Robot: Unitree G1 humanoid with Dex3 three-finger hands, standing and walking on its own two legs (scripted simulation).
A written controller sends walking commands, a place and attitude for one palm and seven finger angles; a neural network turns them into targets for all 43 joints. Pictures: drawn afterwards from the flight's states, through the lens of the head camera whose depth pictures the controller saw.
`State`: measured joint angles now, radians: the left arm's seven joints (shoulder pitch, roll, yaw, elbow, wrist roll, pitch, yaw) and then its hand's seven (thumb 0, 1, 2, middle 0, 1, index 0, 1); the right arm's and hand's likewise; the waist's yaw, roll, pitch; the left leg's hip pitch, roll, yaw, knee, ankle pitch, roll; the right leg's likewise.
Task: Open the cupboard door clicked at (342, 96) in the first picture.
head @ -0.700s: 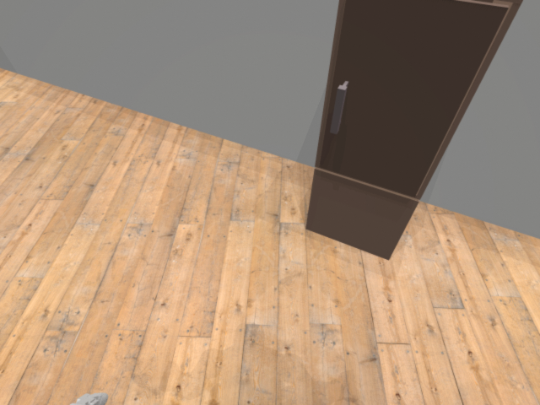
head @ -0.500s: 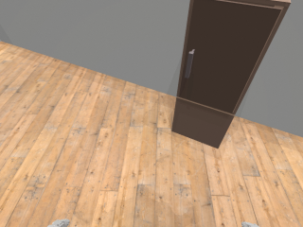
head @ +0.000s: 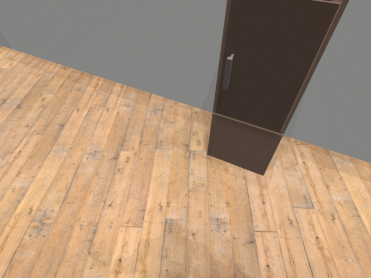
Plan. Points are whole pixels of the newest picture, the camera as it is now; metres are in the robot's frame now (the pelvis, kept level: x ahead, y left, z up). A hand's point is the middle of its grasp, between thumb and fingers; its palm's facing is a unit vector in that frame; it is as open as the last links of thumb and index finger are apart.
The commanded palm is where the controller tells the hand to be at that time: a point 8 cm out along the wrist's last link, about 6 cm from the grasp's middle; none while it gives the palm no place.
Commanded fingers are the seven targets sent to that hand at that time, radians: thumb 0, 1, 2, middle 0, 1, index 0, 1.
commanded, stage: stand and wait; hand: left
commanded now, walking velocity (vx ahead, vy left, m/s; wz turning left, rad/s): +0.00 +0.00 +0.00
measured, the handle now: (228, 71) +0.97 -0.15 -0.07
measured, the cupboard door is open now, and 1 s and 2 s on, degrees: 0 0 0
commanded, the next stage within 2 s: look at it before walking up in 0.12 s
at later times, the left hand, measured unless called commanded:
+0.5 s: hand out of the picture +0.08 +0.24 -0.15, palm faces -0.04 -0.94 -0.33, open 7.4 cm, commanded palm none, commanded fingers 0.00 0.90 0.90 -0.20 -0.30 -0.20 -0.30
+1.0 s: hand out of the picture +0.09 +0.24 -0.16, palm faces -0.06 -0.94 -0.33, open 7.4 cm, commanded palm none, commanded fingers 0.00 0.90 0.90 -0.20 -0.30 -0.20 -0.30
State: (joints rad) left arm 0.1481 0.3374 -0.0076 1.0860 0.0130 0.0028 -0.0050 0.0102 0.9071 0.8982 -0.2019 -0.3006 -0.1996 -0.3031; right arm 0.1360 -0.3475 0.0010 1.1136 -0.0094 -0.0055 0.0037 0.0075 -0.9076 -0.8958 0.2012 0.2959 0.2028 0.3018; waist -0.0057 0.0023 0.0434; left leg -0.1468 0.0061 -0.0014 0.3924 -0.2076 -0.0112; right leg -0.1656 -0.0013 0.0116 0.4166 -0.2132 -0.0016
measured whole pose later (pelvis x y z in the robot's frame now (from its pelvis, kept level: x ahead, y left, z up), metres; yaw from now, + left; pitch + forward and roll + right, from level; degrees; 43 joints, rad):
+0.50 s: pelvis +0.00 +0.00 +0.00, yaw +0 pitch -2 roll +0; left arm 0.13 0.33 -0.01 1.08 0.02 0.00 -0.01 0.01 0.91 0.90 -0.20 -0.30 -0.20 -0.30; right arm 0.11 -0.34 0.00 1.11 -0.01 -0.01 0.01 0.01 -0.91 -0.90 0.20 0.30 0.20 0.30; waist -0.01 0.00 0.04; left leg -0.14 0.01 0.00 0.37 -0.20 -0.01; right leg -0.16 0.00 0.02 0.39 -0.20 0.00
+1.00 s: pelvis +0.01 +0.00 +0.00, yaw -3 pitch -1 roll +0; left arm 0.15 0.32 0.01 1.05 0.02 0.03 0.01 0.01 0.91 0.90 -0.20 -0.30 -0.20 -0.30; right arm 0.09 -0.32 -0.01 1.07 -0.01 0.00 -0.01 0.01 -0.91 -0.90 0.20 0.30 0.20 0.30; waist 0.01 0.00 0.05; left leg -0.15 0.02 0.05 0.42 -0.24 -0.01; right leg -0.19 0.02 0.06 0.45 -0.23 0.00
